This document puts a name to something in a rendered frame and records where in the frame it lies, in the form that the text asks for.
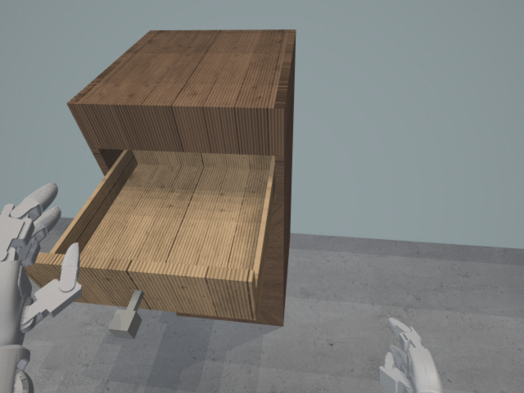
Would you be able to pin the drawer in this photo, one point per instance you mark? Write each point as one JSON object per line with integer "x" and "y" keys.
{"x": 190, "y": 230}

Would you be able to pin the right robot hand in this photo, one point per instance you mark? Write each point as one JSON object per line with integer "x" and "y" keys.
{"x": 418, "y": 371}

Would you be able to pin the cabinet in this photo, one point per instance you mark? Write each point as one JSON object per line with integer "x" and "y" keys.
{"x": 204, "y": 91}

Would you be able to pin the handle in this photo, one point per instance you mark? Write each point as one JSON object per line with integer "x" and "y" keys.
{"x": 125, "y": 323}

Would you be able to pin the left robot hand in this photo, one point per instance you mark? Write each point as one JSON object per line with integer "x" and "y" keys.
{"x": 22, "y": 228}

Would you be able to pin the robot left forearm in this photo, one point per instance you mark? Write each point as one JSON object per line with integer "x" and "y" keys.
{"x": 13, "y": 378}

